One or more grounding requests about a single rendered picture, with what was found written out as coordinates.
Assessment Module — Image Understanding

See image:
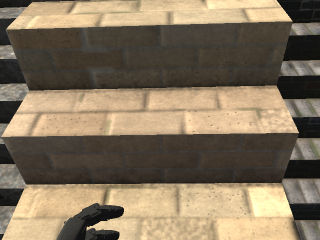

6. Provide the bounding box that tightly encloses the robot left hand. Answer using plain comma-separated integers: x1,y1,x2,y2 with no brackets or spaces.
56,203,124,240

